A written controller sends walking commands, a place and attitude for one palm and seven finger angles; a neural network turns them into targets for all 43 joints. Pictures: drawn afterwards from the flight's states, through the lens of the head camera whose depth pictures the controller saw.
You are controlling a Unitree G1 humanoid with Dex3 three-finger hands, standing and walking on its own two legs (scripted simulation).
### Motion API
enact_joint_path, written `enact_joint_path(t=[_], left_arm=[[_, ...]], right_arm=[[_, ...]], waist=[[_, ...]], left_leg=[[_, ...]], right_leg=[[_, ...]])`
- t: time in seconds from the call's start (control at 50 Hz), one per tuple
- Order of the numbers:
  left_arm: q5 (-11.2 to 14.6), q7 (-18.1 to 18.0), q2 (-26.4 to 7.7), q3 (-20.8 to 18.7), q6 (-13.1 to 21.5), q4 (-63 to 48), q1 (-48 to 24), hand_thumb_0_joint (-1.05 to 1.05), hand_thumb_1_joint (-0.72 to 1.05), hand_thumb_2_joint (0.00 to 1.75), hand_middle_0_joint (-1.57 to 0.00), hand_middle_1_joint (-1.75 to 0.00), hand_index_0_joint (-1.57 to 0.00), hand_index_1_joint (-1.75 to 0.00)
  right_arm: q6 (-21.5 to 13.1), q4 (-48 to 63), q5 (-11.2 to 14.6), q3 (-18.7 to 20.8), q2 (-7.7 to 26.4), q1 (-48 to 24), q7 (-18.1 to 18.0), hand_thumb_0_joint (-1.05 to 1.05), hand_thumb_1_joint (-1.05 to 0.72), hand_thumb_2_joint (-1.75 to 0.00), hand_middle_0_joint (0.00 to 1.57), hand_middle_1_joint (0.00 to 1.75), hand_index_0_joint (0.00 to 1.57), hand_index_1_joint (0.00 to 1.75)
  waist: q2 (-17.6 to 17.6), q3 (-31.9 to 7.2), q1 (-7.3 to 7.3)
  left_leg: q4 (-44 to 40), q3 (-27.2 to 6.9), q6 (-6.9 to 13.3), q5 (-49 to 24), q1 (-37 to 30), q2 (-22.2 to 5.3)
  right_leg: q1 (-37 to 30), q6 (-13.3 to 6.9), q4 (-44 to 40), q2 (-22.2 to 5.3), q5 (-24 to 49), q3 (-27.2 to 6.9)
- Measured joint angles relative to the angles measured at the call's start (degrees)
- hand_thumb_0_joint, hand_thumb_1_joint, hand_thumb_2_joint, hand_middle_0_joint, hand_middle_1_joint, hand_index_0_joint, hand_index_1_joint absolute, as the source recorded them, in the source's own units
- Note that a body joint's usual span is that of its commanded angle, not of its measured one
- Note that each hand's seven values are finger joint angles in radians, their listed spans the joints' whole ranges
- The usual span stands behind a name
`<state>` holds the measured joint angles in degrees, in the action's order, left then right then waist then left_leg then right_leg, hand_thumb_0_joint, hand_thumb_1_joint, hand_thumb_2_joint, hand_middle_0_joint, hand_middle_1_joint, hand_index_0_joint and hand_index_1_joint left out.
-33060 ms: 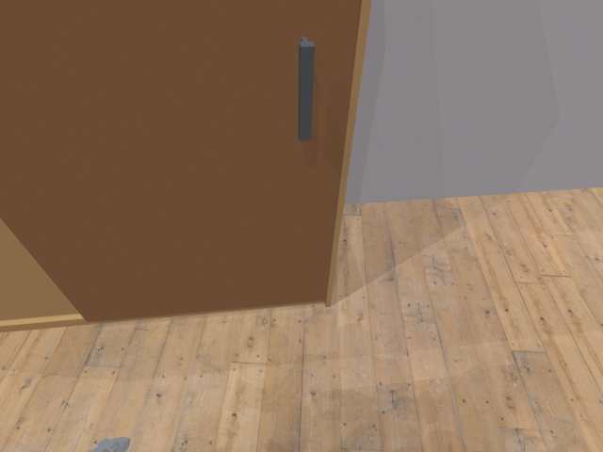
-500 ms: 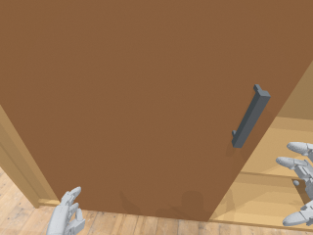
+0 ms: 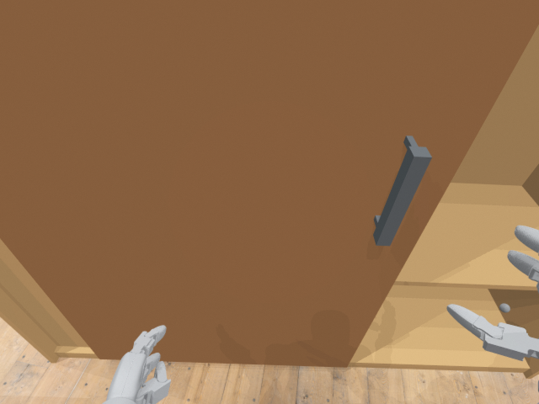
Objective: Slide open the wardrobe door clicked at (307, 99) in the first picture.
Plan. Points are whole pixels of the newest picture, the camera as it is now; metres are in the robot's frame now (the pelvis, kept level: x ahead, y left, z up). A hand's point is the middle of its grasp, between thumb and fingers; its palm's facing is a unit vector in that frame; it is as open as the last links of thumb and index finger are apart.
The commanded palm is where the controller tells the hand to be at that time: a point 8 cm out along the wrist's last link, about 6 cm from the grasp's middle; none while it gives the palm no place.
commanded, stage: draw the hand back to the body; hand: right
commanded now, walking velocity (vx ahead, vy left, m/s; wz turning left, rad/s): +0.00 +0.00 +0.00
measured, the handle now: (395, 193) +0.41 -0.21 +0.13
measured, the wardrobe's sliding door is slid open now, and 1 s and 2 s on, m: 0.67 0.67 0.67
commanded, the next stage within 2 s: step back with the hand held close in 0.70 s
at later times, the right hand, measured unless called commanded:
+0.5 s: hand (491, 303) +0.19 -0.24 +0.16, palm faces +0.46 +0.81 -0.36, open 7.7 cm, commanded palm +0.14 -0.27 +0.17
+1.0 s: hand (485, 295) +0.20 -0.25 +0.15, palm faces +0.43 +0.80 -0.42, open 7.4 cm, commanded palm +0.14 -0.28 +0.17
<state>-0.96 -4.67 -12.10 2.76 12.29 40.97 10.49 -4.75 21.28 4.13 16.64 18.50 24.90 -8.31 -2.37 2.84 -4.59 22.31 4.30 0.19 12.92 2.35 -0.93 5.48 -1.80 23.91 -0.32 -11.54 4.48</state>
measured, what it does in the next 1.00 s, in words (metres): stands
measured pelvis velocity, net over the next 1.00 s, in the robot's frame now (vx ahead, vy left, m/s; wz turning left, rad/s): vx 0.00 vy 0.02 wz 0.02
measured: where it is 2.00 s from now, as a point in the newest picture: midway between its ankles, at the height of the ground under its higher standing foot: outside the picture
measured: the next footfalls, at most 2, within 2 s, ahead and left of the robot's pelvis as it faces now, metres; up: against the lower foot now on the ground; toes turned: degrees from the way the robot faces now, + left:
left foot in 1.86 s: -0.19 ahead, +0.03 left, +0.00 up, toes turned +1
right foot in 1.98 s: -0.06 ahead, -0.10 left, +0.00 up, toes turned +2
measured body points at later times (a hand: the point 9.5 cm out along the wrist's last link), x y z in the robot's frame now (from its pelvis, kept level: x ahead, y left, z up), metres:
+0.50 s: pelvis +0.01 +0.02 +0.00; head -0.03 +0.04 +0.45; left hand +0.19 +0.25 -0.08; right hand +0.16 -0.28 +0.18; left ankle +0.00 +0.12 -0.74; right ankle +0.03 -0.09 -0.74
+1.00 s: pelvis +0.00 +0.02 +0.00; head -0.01 +0.03 +0.45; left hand +0.18 +0.26 -0.09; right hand +0.17 -0.29 +0.17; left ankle +0.00 +0.12 -0.74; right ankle +0.03 -0.09 -0.74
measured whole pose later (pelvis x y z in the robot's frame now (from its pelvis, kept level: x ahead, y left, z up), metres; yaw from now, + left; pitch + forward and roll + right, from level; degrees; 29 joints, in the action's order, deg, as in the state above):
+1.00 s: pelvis +0.00 +0.02 +0.00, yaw +1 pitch -2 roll +1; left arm 0.1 -4.7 -14.0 0.6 5.0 36.8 9.3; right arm -7.5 22.0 3.5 20.7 20.7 26.8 -7.6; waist -3.2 1.7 -1.6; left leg 23.7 4.3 1.7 12.4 8.9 1.6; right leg 12.9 -0.3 28.0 -3.1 -12.5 4.2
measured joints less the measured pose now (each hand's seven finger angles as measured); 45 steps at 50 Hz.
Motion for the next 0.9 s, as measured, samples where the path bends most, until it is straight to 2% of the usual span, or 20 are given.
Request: enact_joint_path(t=[0.18,0.46,0.6,0.84,0.9], left_arm=[[-0.1,0.8,-0.5,-0.9,-2.1,-0.9,0.0,0.01,0.9,0.9,-0.2,-0.3,-0.2,-0.3],[0.2,0.4,-1.7,-2.4,-3.6,-1.2,0.1,0.01,0.9,0.9,-0.2,-0.3,-0.2,-0.3],[0.2,-0.1,-1.2,-2.4,-3.6,-1.0,0.0,0.01,0.9,0.9,-0.2,-0.3,-0.2,-0.3],[0.2,-0.4,-1.1,-2.5,-3.2,-0.4,0.0,0.01,0.9,0.9,-0.2,-0.3,-0.2,-0.3],[0.6,-0.2,-1.4,-2.1,-4.8,-1.5,-0.2,0.01,0.9,0.9,-0.2,-0.3,-0.2,-0.3]], right_arm=[[0.1,1.9,-0.2,1.1,0.9,1.4,0.5,0.0,-0.33,-0.63,0.22,0.63,0.23,0.64],[-0.8,3.4,0.1,1.7,0.9,3.4,0.7,0.01,-0.78,-0.85,0.21,0.36,0.21,0.37],[-1.1,2.3,0.1,1.2,0.7,3.4,0.7,0.02,-0.86,-0.89,0.21,0.31,0.21,0.32],[-2.1,1.9,0.2,1.3,1.0,3.2,0.7,0.02,-0.88,-0.9,0.21,0.3,0.21,0.31],[-3.2,0.0,-0.1,3.4,2.1,1.6,1.0,0.02,-0.88,-0.9,0.21,0.3,0.21,0.31]], waist=[[0.1,-0.2,0.86],[-0.8,-0.2,0.71],[-1.0,0.1,0.81],[-1.2,0.5,0.87],[-1.5,-0.8,1.52]], left_leg=[[-1.6,-0.6,0.2,-0.2,-1.5,0.5],[-1.8,-0.1,1.3,-0.2,-1.8,1.7],[-2.0,0.1,1.9,-0.5,-1.9,2.4],[-2.2,0.0,2.2,-0.6,-2.0,2.7],[-1.8,0.6,2.1,-0.8,0.6,3.1]], right_leg=[[-1.6,0.4,-1.3,-0.4,-0.1,0.5],[-1.6,1.4,-0.9,-1.6,-0.2,-0.1],[-1.6,1.9,-0.9,-2.2,0.1,-0.3],[-1.7,2.1,-1.1,-2.5,0.1,-0.3],[1.9,2.0,1.2,-3.0,-0.5,-0.9]])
